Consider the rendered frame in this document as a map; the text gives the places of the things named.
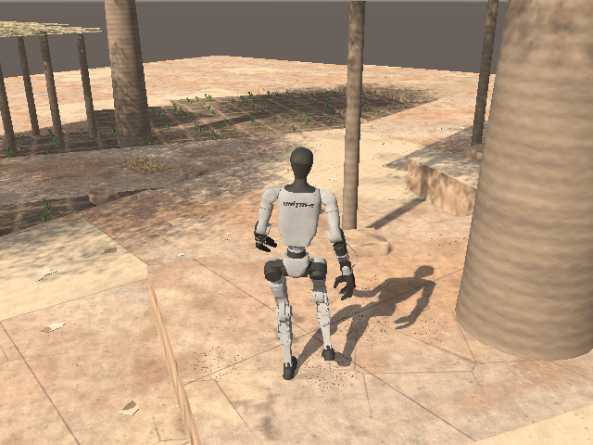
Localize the robot right upper arm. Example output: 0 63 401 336
320 189 342 243

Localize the robot left forearm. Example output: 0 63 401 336
254 221 267 244

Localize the robot head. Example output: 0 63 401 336
284 147 316 193

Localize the robot right thigh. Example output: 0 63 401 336
309 257 327 303

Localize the left robot hand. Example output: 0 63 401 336
256 236 277 252

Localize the robot right forearm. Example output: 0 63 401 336
333 228 353 275

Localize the robot left upper arm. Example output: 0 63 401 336
256 186 281 235

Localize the right robot hand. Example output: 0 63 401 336
334 273 356 300

